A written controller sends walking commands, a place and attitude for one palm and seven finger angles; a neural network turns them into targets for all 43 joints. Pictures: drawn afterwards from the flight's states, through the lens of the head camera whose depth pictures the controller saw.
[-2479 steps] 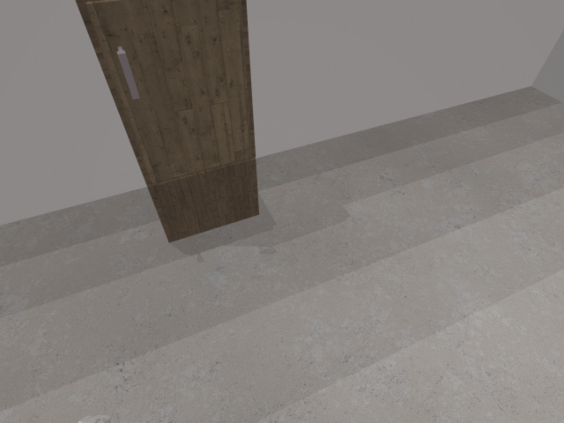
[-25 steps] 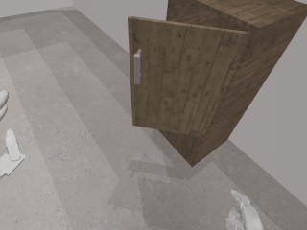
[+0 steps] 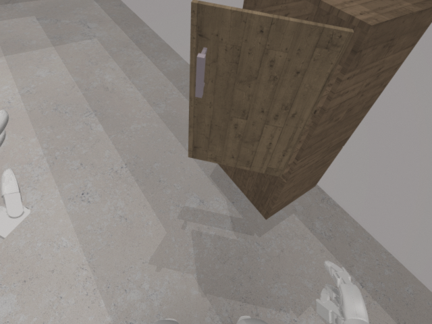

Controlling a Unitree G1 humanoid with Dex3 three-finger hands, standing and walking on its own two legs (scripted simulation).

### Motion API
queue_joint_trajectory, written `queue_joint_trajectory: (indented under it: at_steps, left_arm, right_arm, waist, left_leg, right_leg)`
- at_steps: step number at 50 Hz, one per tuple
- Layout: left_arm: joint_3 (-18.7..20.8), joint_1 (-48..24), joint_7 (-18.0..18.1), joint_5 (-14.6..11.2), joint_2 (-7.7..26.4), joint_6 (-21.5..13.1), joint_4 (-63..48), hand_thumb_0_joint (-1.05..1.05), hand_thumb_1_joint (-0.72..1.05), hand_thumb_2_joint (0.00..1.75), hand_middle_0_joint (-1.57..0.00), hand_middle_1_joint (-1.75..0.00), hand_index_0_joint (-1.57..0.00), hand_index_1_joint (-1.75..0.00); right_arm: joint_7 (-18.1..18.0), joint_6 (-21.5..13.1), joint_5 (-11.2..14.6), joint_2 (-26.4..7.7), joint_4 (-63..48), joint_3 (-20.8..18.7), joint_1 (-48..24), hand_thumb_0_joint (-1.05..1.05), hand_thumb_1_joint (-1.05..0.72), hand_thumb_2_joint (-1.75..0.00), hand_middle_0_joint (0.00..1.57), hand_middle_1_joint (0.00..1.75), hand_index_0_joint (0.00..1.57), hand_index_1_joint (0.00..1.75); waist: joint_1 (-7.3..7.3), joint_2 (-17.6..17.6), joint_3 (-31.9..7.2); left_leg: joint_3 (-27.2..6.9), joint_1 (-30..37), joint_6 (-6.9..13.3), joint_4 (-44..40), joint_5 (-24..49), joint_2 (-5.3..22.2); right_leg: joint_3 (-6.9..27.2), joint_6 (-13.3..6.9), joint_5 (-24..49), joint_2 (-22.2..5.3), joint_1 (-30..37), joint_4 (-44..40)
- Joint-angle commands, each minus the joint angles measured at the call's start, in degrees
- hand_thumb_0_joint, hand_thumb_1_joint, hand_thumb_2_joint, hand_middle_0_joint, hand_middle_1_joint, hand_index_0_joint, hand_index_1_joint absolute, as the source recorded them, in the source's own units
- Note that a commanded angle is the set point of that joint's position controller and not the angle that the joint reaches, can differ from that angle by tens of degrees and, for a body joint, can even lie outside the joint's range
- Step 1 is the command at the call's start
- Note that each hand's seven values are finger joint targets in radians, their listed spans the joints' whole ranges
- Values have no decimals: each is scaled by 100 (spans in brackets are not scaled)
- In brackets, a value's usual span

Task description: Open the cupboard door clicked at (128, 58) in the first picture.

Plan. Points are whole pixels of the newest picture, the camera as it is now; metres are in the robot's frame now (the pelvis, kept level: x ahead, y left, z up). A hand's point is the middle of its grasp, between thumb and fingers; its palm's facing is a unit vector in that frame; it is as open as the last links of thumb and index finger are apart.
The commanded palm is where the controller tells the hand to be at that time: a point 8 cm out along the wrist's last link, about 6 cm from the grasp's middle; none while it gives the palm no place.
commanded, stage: step back with the hand held close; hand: left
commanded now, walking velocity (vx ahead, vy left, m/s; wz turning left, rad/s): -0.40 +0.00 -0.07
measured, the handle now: (201, 73) +0.74 +0.09 +0.05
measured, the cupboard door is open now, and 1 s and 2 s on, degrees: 44 44 44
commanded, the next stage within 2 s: stop stepping back and stand still in 0.12 s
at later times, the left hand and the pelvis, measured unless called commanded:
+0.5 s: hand (12, 297) +0.12 +0.23 +0.17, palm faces +0.33 -0.82 -0.48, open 7.4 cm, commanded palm +0.07 +0.27 +0.19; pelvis -0.09 -0.02 +0.01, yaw -4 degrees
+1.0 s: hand out of the picture +0.09 +0.23 +0.18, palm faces +0.41 -0.80 -0.44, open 7.4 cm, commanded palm none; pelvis -0.12 -0.03 +0.01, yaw -3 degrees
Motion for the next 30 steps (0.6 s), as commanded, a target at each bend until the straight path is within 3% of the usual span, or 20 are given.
queue_joint_trajectory:
  at_steps: [1,3,6,8,9,10,11,12,13,14,15,18,20,21,22,23,24,26,27,30]
  left_arm:
    - [745,-121,163,-150,870,-378,-1400,0,90,90,-20,-30,-20,-30]
    - [373,24,148,-155,554,-271,-1290,0,90,90,-20,-30,-20,-30]
    - [232,-349,129,-149,604,-118,-1277,0,90,90,-20,-30,-20,-30]
    - [281,-391,97,-210,721,-57,-1240,0,90,90,-20,-30,-20,-30]
    - [333,-415,66,-244,794,-61,-1215,0,90,90,-20,-30,-20,-30]
    - [501,-367,53,-258,1018,-72,-1196,0,90,90,-20,-30,-20,-30]
    - [720,-190,65,-255,1309,-63,-1113,0,90,90,-20,-30,-20,-30]
    - [748,-227,90,-293,1333,-89,-1046,0,90,90,-20,-30,-20,-30]
    - [568,-133,118,-254,1154,-43,-926,0,90,90,-20,-30,-20,-30]
    - [566,22,136,-216,1076,68,-902,0,90,90,-20,-30,-20,-30]
    - [654,225,158,-193,1038,143,-790,0,90,90,-20,-30,-20,-30]
    - [663,392,213,-219,949,226,-755,0,90,90,-20,-30,-20,-30]
    - [611,273,221,-232,985,143,-968,0,90,90,-20,-30,-20,-30]
    - [522,196,186,-235,982,117,-969,0,90,90,-20,-30,-20,-30]
    - [677,502,216,-216,1005,129,-610,0,90,90,-20,-30,-20,-30]
    - [560,415,181,-227,934,100,-739,0,90,90,-20,-30,-20,-30]
    - [547,257,174,-216,942,54,-831,0,90,90,-20,-30,-20,-30]
    - [504,54,157,-168,908,0,-896,0,90,90,-20,-30,-20,-30]
    - [450,109,156,-139,814,0,-761,0,90,90,-20,-30,-20,-30]
    - [301,-48,148,-81,687,5,-576,0,90,90,-20,-30,-20,-30]
  right_arm:
    - [51,-568,-49,-826,-677,-337,-211,0,-90,-90,20,30,20,30]
    - [142,-635,8,-801,-581,-291,-165,0,-90,-90,20,30,20,30]
    - [168,-668,-27,-833,-539,-229,-331,0,-90,-90,20,30,20,30]
    - [150,-617,-34,-854,-546,-195,-419,0,-90,-90,20,30,20,30]
    - [135,-549,-28,-845,-582,-197,-483,0,-90,-90,20,30,20,30]
    - [132,-445,-15,-796,-629,-191,-472,0,-90,-90,20,30,20,30]
    - [126,-339,-16,-645,-689,-153,-479,0,-90,-90,20,30,20,30]
    - [93,-315,1,-621,-754,-94,-516,0,-90,-90,20,30,20,30]
    - [62,-267,79,-617,-732,-113,-437,0,-90,-90,20,30,20,30]
    - [54,-249,166,-627,-799,-100,-395,0,-90,-90,20,30,20,30]
    - [31,-224,170,-538,-877,-27,-405,0,-90,-90,20,30,20,30]
    - [-63,-178,151,-704,-854,19,-303,0,-90,-90,20,30,20,30]
    - [-95,-303,205,-916,-921,-65,-283,0,-90,-90,20,30,20,30]
    - [-104,-376,266,-978,-930,-112,-269,0,-90,-90,20,30,20,30]
    - [-114,-409,225,-906,-881,-80,-196,0,-90,-90,20,30,20,30]
    - [-92,-406,176,-877,-860,-28,-216,0,-90,-90,20,30,20,30]
    - [-75,-418,156,-898,-838,-22,-241,0,-90,-90,20,30,20,30]
    - [-60,-469,126,-939,-801,-47,-321,0,-90,-90,20,30,20,30]
    - [-56,-476,113,-924,-790,-52,-295,0,-90,-90,20,30,20,30]
    - [-20,-454,80,-937,-765,-110,-255,0,-90,-90,20,30,20,30]
  waist:
    - [87,1233,-1168]
    - [91,1519,-1291]
    - [69,1778,-1049]
    - [119,1611,-1163]
    - [128,1394,-1106]
    - [103,816,-1146]
    - [69,-7,-1271]
    - [120,-307,-1124]
    - [142,-566,-1195]
    - [138,-856,-1356]
    - [84,-800,-1347]
    - [-84,70,-1151]
    - [51,701,-1072]
    - [50,683,-1047]
    - [38,716,-1091]
    - [-4,1109,-1080]
    - [13,1229,-929]
    - [-4,1133,-610]
    - [-11,1040,-471]
    - [-41,750,-238]
  left_leg:
    - [-1370,742,806,-1557,1572,1812]
    - [-1045,1357,612,-1544,2231,1626]
    - [-1010,1211,489,-1901,1378,1544]
    - [-843,1196,303,-1945,1045,1419]
    - [-665,1085,151,-1783,774,1289]
    - [-335,1023,-49,-1309,453,958]
    - [70,970,-296,-603,-66,507]
    - [384,984,-432,333,-671,167]
    - [254,524,-405,1231,-856,-36]
    - [85,-98,-314,1564,-1029,-3]
    - [51,-322,-268,1296,-960,113]
    - [275,889,-140,-728,371,126]
    - [-275,1331,73,-1329,1346,712]
    - [-466,1366,102,-1401,1136,881]
    - [-548,1368,159,-1278,1584,816]
    - [-607,1300,106,-1450,1418,805]
    - [-724,1011,92,-1664,739,844]
    - [-800,565,87,-2058,-912,809]
    - [-741,389,62,-2113,-1322,739]
    - [-370,436,-55,-1604,-1498,406]
  right_leg:
    - [62,-54,-917,22,323,1069]
    - [-263,-28,-924,21,401,228]
    - [-443,-72,-755,74,902,-869]
    - [-545,-133,-198,73,1361,-1885]
    - [-460,-205,273,-72,1495,-2529]
    - [13,-390,981,-507,1455,-2909]
    - [700,-637,1715,-1271,1183,-2999]
    - [1050,-848,1504,-1865,508,-3359]
    - [1142,-1057,2548,-2070,839,-3117]
    - [861,-1034,3846,-1977,1506,-2605]
    - [602,-937,4448,-1840,1921,-2295]
    - [191,-485,3304,-1357,1464,-2078]
    - [-37,-128,1758,-752,1352,-1963]
    - [-126,-64,1093,-625,1367,-2061]
    - [-155,-80,1446,-479,1416,-2000]
    - [-306,-76,1177,-473,1421,-1889]
    - [-339,-68,647,-421,1486,-1933]
    - [-344,-117,13,-388,1559,-2167]
    - [-304,-156,-194,-386,1570,-2317]
    - [11,-342,-1173,-532,1082,-2855]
